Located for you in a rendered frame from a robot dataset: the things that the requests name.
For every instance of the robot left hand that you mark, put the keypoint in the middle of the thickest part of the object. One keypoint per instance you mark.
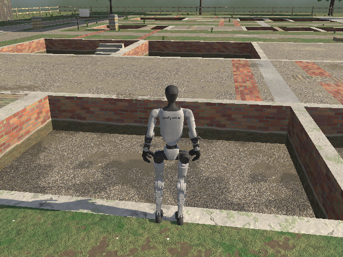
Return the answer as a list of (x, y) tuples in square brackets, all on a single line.
[(148, 154)]

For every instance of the robot right hand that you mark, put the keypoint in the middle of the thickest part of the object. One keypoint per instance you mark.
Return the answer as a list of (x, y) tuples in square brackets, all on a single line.
[(193, 152)]

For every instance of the robot torso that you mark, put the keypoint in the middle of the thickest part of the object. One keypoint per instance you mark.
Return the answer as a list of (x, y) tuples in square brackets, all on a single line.
[(171, 129)]

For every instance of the robot left thigh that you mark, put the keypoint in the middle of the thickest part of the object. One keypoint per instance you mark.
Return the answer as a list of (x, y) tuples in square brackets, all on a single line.
[(158, 165)]

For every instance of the left robot forearm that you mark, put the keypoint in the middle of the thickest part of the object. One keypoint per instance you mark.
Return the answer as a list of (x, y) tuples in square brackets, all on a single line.
[(147, 143)]

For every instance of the robot right upper arm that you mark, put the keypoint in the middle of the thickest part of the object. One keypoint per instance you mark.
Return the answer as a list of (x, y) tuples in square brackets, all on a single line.
[(191, 123)]

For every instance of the robot left upper arm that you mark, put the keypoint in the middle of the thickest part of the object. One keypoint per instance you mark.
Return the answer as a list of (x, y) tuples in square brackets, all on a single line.
[(151, 122)]

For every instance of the right robot forearm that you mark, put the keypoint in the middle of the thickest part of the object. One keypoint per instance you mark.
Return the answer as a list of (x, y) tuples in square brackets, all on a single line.
[(195, 143)]

